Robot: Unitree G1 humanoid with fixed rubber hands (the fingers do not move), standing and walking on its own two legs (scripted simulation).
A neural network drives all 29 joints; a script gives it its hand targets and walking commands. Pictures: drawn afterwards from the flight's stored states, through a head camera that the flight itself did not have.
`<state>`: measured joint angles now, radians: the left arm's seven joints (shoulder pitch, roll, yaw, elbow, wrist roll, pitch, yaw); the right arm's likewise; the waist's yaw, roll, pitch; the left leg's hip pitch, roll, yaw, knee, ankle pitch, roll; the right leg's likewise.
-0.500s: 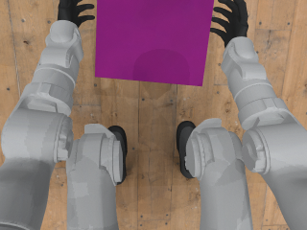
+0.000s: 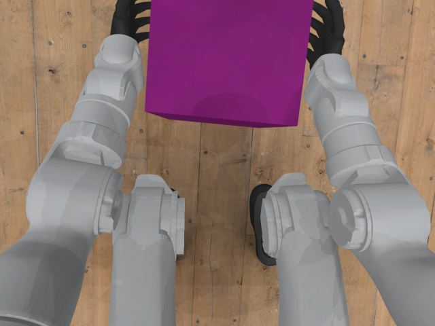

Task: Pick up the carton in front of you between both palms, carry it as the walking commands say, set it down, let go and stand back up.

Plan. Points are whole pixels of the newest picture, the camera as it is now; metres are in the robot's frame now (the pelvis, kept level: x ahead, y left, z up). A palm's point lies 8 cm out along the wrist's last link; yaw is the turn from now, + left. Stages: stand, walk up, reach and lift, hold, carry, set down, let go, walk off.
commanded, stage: reach and lift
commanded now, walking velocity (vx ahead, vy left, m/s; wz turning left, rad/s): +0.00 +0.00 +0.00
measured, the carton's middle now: (222, 65) +0.51 +0.00 -0.22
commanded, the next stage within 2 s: none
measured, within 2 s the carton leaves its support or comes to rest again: neither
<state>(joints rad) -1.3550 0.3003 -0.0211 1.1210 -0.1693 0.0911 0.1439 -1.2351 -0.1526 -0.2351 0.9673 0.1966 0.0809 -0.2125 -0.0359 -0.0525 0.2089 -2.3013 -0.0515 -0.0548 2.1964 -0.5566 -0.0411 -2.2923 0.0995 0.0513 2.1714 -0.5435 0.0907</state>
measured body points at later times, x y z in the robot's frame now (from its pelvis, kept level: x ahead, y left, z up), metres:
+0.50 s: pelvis +0.00 +0.00 +0.12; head +0.25 +0.02 +0.49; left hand +0.50 +0.16 +0.05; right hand +0.49 -0.14 +0.05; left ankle +0.11 +0.13 -0.33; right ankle +0.12 -0.13 -0.33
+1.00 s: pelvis +0.05 +0.00 +0.25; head +0.21 +0.01 +0.68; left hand +0.46 +0.16 +0.20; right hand +0.46 -0.14 +0.21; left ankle +0.11 +0.13 -0.33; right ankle +0.12 -0.13 -0.33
